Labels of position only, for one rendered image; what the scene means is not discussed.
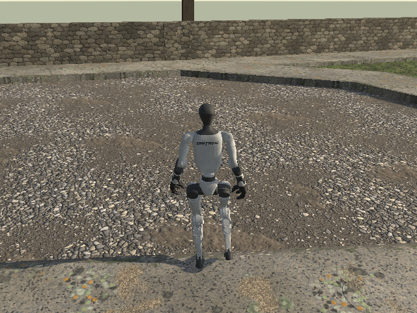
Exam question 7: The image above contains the left robot thigh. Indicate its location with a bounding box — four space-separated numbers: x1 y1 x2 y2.
186 182 204 228

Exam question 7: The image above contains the robot right hand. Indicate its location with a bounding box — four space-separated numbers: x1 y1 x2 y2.
231 185 247 200

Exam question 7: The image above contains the left robot forearm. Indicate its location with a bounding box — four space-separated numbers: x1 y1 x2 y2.
171 158 184 184

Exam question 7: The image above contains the right robot foot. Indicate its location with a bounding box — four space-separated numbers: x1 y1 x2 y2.
224 249 234 260

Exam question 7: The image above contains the right robot forearm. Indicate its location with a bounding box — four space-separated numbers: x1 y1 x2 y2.
232 158 246 186

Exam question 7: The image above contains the robot left hand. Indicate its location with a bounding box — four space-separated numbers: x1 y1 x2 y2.
170 182 185 195

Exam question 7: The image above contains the robot left upper arm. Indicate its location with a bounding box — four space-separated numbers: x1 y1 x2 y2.
177 132 194 168

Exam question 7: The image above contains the robot right upper arm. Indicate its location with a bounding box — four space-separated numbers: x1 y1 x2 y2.
221 131 238 168

